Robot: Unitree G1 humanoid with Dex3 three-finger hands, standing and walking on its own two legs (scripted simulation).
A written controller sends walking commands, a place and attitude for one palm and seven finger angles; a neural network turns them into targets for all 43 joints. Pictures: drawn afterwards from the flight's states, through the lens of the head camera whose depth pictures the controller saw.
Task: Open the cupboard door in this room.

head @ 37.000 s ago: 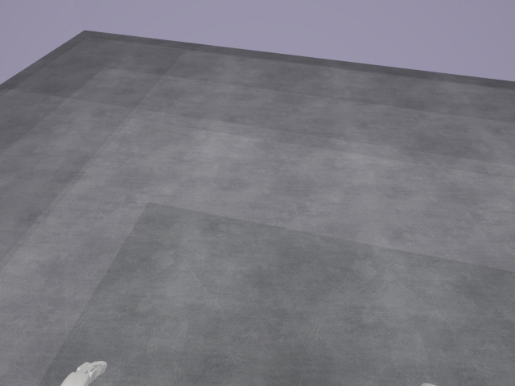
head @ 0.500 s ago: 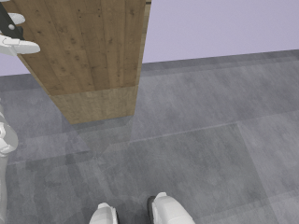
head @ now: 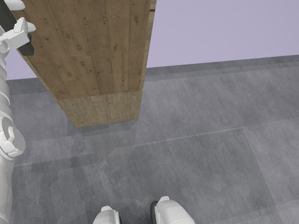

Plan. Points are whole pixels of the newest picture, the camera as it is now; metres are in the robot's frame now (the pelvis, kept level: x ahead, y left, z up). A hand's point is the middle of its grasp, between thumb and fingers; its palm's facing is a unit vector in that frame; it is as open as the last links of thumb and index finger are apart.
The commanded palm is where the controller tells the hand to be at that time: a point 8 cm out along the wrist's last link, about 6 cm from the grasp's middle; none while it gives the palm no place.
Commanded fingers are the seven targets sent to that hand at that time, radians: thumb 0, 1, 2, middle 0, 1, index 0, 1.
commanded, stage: close the thumb around the handle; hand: left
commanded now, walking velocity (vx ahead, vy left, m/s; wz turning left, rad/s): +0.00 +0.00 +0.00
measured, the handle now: (12, 19) +0.60 +0.24 +0.12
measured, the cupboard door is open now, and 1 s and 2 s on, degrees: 0 29 50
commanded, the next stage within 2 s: pull the door open along its arc in 0.06 s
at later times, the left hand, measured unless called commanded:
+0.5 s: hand (23, 40) +0.54 +0.21 +0.12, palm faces +0.03 -1.00 -0.01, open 5.7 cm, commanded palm +0.49 +0.26 +0.11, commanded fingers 0.00 0.90 0.90 -0.40 -1.35 -0.40 -1.35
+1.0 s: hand (57, 90) +0.41 +0.14 +0.12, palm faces +0.35 -0.94 +0.03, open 5.9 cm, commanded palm +0.35 +0.18 +0.11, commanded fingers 0.00 0.90 0.90 -0.40 -1.35 -0.40 -1.35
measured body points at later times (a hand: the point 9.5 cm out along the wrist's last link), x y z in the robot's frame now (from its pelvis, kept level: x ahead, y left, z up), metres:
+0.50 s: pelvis +0.01 +0.00 +0.01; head +0.13 +0.01 +0.44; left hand +0.53 +0.27 +0.12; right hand -0.05 -0.26 -0.10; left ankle -0.02 +0.10 -0.69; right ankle +0.00 -0.13 -0.69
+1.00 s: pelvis +0.00 -0.01 +0.02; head +0.05 -0.02 +0.47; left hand +0.38 +0.19 +0.12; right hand +0.14 -0.24 -0.09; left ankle -0.02 +0.10 -0.69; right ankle +0.00 -0.13 -0.69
